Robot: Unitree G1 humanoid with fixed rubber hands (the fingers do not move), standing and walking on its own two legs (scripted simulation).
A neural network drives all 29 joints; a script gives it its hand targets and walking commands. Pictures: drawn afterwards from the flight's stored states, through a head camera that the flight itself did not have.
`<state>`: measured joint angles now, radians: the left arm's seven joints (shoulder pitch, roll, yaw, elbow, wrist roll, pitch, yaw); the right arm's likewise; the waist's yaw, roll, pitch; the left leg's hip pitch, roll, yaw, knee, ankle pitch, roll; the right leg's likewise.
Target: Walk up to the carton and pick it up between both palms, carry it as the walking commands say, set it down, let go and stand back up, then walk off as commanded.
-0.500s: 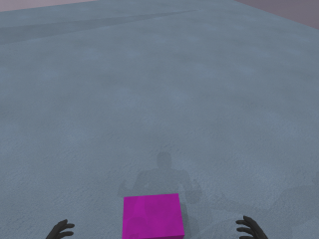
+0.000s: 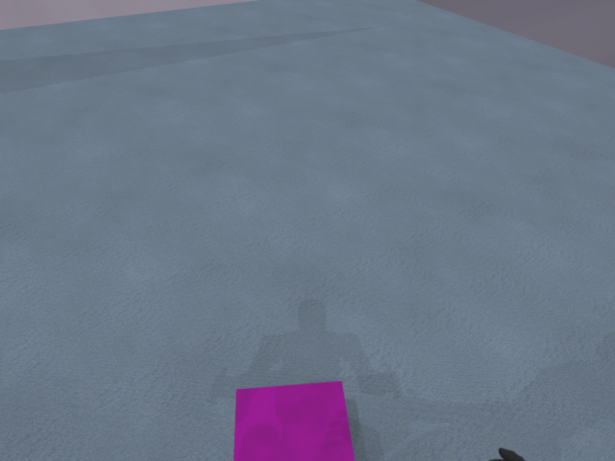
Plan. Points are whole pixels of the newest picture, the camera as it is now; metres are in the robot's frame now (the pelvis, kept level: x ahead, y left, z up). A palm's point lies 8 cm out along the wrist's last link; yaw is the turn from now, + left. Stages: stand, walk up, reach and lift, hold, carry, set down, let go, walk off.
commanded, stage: stand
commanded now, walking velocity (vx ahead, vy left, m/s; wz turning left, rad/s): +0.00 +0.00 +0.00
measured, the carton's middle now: (291, 437) +0.39 +0.01 -0.67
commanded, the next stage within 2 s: walk off in 1.24 s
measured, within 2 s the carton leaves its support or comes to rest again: neither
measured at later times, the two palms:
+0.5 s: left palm out of the picture +0.08 +0.31 -0.10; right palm out of the picture +0.08 -0.31 -0.10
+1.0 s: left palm out of the picture +0.07 +0.31 -0.10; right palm out of the picture +0.07 -0.31 -0.10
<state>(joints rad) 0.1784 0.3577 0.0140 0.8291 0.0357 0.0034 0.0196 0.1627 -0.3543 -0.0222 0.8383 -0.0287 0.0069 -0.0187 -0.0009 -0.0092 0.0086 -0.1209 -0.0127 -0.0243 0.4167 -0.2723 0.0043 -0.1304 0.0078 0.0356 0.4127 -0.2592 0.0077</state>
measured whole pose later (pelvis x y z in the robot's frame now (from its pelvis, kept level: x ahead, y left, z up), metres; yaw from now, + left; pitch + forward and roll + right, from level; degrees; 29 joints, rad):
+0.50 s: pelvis -0.01 +0.00 +0.00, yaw +0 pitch -2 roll +0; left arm 0.16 0.38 0.00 0.97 0.03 0.00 0.02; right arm 0.15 -0.38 0.00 0.97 -0.02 0.00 -0.02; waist 0.00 -0.01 0.01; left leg -0.10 -0.01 -0.02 0.36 -0.23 0.00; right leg -0.11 0.01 0.04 0.35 -0.21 0.01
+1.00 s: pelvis -0.02 +0.00 +0.01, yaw +0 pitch -2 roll +0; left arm 0.13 0.39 0.00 1.03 0.02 -0.01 0.01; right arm 0.13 -0.39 0.00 1.02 -0.02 -0.01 -0.01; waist 0.00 0.00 0.02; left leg -0.09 -0.01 -0.02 0.34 -0.21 0.00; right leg -0.10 0.01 0.04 0.34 -0.19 0.01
